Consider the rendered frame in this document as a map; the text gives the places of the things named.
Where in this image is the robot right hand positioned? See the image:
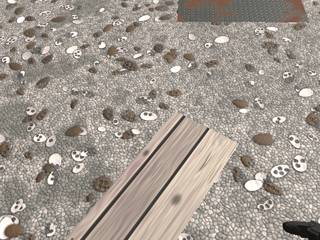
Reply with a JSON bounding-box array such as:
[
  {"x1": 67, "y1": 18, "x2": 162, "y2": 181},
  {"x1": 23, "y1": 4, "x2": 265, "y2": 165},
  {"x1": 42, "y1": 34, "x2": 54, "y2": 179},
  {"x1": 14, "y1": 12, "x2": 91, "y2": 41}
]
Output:
[{"x1": 282, "y1": 220, "x2": 320, "y2": 240}]

